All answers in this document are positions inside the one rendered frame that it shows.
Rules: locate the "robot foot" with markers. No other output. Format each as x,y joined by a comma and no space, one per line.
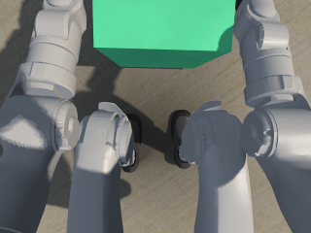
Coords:
178,123
136,125

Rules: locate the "carton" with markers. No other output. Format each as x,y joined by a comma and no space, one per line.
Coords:
181,34

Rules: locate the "left robot foot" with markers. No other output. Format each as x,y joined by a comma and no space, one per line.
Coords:
136,125

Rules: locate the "left robot upper arm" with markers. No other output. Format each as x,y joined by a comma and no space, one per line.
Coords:
34,132

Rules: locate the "robot left forearm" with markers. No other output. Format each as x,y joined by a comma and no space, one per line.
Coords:
54,50

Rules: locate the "right robot foot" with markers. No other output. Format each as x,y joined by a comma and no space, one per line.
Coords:
178,123

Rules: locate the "right robot upper arm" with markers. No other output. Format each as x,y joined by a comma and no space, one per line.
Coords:
280,140

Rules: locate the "robot right forearm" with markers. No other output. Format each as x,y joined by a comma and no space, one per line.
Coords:
266,58

